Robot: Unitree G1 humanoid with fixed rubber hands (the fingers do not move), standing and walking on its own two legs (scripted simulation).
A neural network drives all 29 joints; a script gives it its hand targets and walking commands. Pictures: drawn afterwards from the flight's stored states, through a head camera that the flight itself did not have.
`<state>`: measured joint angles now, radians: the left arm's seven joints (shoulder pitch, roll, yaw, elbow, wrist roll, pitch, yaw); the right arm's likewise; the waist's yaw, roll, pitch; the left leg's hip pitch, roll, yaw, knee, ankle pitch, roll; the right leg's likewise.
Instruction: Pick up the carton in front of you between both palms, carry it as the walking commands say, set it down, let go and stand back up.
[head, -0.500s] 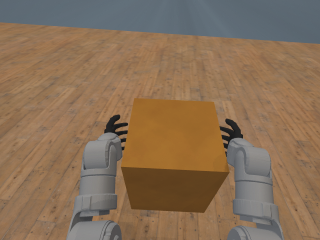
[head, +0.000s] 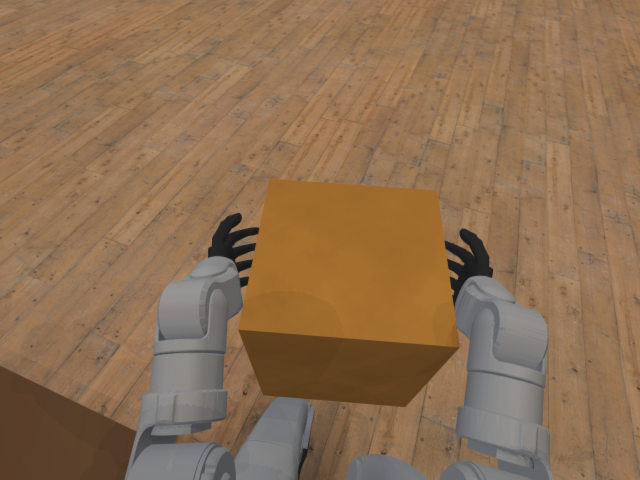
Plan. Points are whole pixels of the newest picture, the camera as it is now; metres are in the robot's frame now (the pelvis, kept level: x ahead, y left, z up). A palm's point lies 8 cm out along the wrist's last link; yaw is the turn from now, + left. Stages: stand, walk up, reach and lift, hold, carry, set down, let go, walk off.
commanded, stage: carry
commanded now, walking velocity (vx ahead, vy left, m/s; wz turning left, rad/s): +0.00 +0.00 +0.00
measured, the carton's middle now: (342, 301) +0.33 +0.04 +0.02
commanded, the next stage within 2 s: none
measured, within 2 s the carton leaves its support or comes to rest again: neither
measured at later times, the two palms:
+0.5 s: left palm (262, 156) +0.53 +0.20 +0.08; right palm (453, 193) +0.50 -0.09 +0.09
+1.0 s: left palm (289, 107) +0.57 +0.17 +0.15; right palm (485, 149) +0.55 -0.13 +0.13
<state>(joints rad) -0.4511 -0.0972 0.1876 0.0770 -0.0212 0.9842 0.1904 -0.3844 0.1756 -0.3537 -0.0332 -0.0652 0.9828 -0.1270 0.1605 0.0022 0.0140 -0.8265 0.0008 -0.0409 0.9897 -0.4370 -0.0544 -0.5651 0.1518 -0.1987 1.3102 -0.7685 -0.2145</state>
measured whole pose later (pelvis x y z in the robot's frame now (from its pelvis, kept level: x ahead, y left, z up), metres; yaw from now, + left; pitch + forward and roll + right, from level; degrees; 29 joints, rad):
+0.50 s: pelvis +0.20 +0.09 -0.01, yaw -5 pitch +3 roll -2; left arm -0.46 -0.13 0.29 0.15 0.08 1.04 0.17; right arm -0.49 0.10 -0.29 0.19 -0.06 1.03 -0.15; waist -0.02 0.01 -0.15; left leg -0.40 0.03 0.12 0.57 -0.22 0.07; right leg -0.40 0.04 0.00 1.51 -0.80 -0.03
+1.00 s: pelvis +0.24 +0.05 +0.05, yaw -5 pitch +8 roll -1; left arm -0.30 -0.15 0.20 -0.32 -0.01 0.95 0.16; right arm -0.35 0.13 -0.19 -0.29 0.01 0.98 -0.15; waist 0.00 0.07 0.01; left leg -0.25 0.04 0.14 0.15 0.28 0.07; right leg -0.35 0.05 -0.04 1.24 -0.61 -0.01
